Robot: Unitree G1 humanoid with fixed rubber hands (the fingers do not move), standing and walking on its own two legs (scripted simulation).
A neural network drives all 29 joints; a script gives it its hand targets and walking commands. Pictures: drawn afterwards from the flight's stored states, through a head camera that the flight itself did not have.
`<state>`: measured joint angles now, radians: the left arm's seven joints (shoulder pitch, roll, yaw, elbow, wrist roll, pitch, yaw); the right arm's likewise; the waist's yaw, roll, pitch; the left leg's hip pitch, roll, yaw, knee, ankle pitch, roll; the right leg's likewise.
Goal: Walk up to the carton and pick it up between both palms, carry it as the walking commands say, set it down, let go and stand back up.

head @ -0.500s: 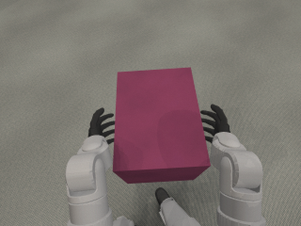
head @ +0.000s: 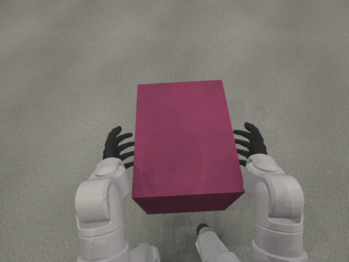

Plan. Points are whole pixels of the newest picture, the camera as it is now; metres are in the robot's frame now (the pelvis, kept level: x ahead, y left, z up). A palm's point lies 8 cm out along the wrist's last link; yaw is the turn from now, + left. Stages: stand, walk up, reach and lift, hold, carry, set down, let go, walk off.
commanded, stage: carry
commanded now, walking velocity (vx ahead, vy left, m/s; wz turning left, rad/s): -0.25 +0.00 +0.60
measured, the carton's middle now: (183, 150) +0.38 -0.03 -0.03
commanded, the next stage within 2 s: none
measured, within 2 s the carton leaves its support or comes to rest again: neither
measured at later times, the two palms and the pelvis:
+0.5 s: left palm out of the picture +0.15 +0.06 +0.11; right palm out of the picture +0.09 -0.22 +0.10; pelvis -0.17 -0.02 +0.01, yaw -8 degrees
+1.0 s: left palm out of the picture -0.09 +0.20 +0.08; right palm out of the picture -0.11 -0.08 +0.07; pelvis -0.39 +0.06 +0.00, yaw -5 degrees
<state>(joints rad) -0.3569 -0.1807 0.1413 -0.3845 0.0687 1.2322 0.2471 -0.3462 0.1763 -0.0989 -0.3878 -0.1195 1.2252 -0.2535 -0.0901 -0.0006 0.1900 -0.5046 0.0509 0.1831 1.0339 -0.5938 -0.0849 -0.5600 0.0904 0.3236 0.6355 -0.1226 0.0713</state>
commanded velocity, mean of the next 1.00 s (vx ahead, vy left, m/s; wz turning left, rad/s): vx -0.25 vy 0.00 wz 0.60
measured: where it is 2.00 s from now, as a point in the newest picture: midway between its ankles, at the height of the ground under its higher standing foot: outside the picture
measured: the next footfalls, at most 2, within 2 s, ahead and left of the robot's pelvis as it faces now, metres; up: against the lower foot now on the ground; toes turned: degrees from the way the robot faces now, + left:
left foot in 0.08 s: +0.02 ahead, +0.10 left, +0.00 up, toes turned +6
right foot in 0.30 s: -0.02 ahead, -0.16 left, +0.00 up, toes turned -5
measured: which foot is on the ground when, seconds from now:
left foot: up 0.00-0.06, down 0.08-0.32, up 0.34-0.66, down 0.68-1.00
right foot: down 0.00-0.10, up 0.12-0.28, down 0.30-0.68, up 0.70-0.94, down 0.96-1.00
